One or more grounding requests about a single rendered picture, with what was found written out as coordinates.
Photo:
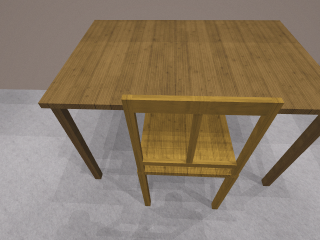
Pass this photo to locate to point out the chair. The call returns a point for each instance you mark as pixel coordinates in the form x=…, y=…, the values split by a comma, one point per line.
x=189, y=136

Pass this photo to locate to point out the table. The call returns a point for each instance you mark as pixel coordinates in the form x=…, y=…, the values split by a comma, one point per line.
x=215, y=58

